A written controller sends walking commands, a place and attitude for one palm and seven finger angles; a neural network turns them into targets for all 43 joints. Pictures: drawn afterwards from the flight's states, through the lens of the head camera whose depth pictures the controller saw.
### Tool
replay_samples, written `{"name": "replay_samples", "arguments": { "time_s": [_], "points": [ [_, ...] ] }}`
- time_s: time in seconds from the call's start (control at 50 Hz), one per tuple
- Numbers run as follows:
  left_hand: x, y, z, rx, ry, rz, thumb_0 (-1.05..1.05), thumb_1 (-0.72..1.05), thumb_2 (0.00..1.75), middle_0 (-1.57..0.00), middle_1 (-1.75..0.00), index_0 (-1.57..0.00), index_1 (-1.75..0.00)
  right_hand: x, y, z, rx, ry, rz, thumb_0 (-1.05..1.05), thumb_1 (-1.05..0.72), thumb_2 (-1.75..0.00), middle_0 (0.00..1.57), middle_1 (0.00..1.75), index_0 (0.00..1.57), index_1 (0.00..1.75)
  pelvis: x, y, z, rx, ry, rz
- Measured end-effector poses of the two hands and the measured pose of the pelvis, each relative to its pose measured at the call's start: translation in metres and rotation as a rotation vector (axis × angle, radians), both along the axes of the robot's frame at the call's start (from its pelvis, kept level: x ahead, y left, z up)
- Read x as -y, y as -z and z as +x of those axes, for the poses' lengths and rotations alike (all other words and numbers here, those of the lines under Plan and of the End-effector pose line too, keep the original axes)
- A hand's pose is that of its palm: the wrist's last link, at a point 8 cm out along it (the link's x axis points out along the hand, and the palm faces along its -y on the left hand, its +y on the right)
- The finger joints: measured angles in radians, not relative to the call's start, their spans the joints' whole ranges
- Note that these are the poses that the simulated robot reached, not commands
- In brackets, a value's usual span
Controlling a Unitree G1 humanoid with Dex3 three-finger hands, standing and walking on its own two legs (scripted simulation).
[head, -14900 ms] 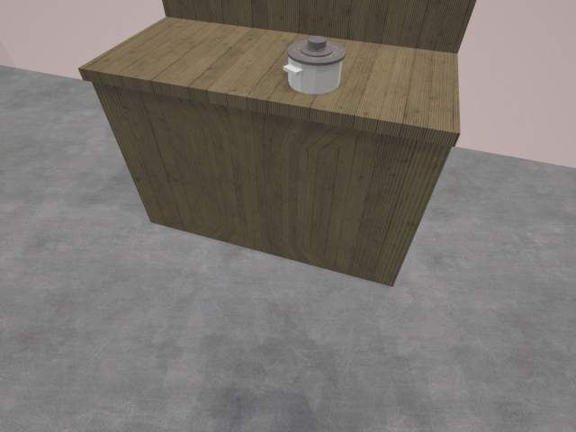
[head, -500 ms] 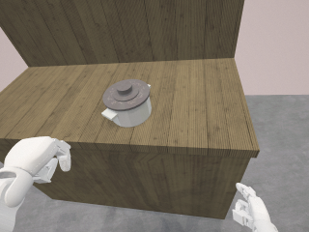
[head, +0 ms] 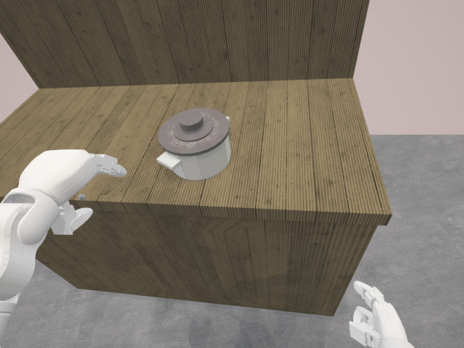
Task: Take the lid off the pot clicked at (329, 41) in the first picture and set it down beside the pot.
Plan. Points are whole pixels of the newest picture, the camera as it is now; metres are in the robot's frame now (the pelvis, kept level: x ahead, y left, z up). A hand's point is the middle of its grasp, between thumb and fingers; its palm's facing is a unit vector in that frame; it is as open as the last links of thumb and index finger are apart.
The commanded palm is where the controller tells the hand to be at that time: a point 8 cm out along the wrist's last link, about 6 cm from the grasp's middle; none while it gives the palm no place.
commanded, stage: reach forward and open the fingers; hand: left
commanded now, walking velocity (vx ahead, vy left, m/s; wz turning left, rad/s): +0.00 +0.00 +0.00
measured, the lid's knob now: (191, 121) +0.55 +0.16 +0.11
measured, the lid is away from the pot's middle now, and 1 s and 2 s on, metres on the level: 0.00 0.00 0.00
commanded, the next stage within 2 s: move the open hand above the knob in 0.14 s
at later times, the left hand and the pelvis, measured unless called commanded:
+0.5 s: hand (115, 167) +0.34 +0.23 +0.17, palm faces -0.13 +0.03 -0.99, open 10.2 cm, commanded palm +0.32 +0.23 +0.24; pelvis +0.00 +0.01 +0.00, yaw +0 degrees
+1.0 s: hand (145, 142) +0.41 +0.20 +0.16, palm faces -0.23 -0.04 -0.97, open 10.2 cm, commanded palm +0.39 +0.20 +0.24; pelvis +0.03 -0.01 +0.00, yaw +0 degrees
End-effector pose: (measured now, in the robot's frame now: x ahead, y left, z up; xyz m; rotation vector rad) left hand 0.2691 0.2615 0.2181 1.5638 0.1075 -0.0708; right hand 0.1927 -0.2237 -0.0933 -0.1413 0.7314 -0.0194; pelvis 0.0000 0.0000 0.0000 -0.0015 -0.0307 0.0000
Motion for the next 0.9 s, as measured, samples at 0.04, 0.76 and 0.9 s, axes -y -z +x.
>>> {"name": "replay_samples", "arguments": {
  "time_s": [0.04, 0.76, 0.9],
  "points": [
    [-0.001, 0.001, 0.004, -0.003, -0.015, -0.022, 0.0, -0.28, 1.47, -0.86, -0.14, -0.86, -0.14, -0.004, -0.001, 0.001, 0.008, -0.004, 0.013, 0.01, -0.91, -0.9, 0.2, 0.3, 0.2, 0.3, -0.003, 0.0, -0.001, -0.002, 0.002, 0.0],
    [0.064, 0.005, 0.1, -0.098, 0.069, 0.007, 0.0, -0.33, 1.49, -0.85, -0.08, -0.84, -0.08, 0.001, 0.008, 0.01, -0.061, 0.005, 0.026, 0.01, -0.91, -0.9, 0.2, 0.3, 0.2, 0.3, -0.001, 0.002, 0.017, -0.038, 0.001, 0.012],
    [0.054, -0.028, 0.125, -0.02, -0.02, -0.031, 0.01, -0.33, 1.49, -0.85, -0.08, -0.84, -0.08, 0.016, 0.012, 0.006, -0.082, 0.035, 0.027, 0.01, -0.91, -0.9, 0.2, 0.3, 0.19, 0.3, 0.006, 0.002, 0.025, -0.055, -0.001, 0.015]
  ]
}}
